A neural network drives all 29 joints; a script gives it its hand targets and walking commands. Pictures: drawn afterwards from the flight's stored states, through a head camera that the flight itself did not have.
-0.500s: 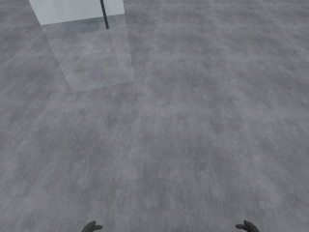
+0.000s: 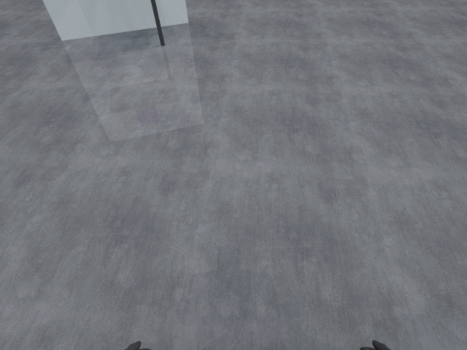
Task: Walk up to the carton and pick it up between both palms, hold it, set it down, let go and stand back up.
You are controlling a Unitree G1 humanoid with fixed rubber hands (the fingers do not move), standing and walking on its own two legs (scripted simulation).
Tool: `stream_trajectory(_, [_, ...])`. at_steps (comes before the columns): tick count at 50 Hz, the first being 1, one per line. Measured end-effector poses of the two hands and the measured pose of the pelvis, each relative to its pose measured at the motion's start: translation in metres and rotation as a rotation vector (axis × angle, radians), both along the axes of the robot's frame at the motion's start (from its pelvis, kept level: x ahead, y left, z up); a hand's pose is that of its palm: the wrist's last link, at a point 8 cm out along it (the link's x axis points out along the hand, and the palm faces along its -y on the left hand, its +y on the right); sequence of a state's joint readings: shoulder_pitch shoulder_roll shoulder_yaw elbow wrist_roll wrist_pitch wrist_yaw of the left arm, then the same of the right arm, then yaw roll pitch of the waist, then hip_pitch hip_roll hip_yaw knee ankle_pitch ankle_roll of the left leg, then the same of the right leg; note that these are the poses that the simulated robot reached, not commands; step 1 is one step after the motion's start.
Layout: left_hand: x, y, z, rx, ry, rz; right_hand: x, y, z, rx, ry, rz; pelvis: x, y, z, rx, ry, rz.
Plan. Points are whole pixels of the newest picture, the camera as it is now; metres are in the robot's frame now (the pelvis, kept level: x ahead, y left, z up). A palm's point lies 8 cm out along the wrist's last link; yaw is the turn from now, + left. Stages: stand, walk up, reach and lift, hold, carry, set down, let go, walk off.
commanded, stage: stand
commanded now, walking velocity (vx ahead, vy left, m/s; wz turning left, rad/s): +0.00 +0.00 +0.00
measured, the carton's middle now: out of the picture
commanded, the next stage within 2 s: walk up in 0.44 s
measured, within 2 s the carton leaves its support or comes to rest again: neither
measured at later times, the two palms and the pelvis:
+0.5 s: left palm out of the picture +0.07 +0.24 -0.11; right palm out of the picture +0.09 -0.24 -0.11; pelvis -0.01 +0.00 +0.00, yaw +0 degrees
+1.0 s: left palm out of the picture -0.01 +0.34 -0.14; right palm (344, 315) +0.22 -0.16 -0.08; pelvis +0.04 +0.07 +0.00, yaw +12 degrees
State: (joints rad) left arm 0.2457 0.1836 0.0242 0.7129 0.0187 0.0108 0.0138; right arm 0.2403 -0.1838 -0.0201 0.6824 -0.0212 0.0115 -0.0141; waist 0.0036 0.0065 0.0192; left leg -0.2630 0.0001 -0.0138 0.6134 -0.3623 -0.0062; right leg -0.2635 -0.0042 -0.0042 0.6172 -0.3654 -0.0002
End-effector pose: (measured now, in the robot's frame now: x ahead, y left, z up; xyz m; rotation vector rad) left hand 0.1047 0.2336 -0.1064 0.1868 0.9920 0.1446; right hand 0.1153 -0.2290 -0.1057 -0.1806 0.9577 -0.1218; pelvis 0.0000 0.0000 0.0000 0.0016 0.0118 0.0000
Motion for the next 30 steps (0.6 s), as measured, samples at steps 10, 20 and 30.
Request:
stream_trajectory(10, [-0.011, 0.002, -0.002, 0.003, 0.03, 0.014, -0.008, -0.004, 0.0, -0.008, 0.021, -0.008, -0.003, -0.001, 0.002, 0.0, -0.008, 0.0])
stream_trajectory(20, [-0.022, 0.002, -0.002, 0.006, 0.049, 0.027, -0.019, -0.006, -0.002, -0.007, 0.042, -0.017, -0.006, -0.002, 0.004, 0.002, -0.019, 0.0])
stream_trajectory(30, [-0.04, 0.003, -0.004, 0.007, 0.09, 0.036, -0.035, -0.01, -0.004, -0.012, 0.08, -0.029, -0.012, -0.003, 0.006, 0.003, -0.025, 0.001])
